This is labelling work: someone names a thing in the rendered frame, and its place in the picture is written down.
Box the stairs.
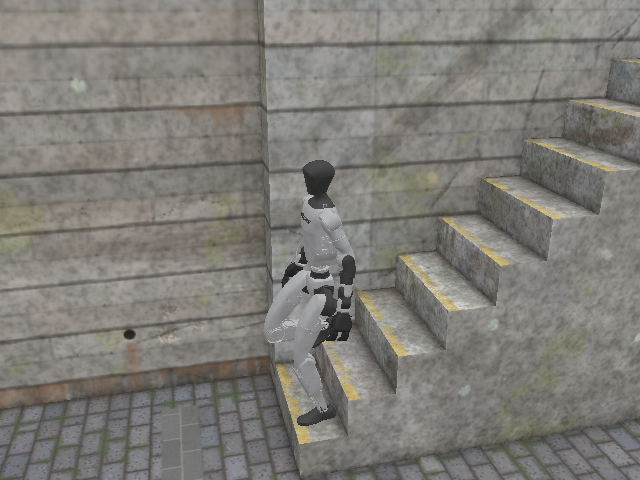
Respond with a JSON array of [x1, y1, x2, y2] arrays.
[[275, 58, 640, 478]]

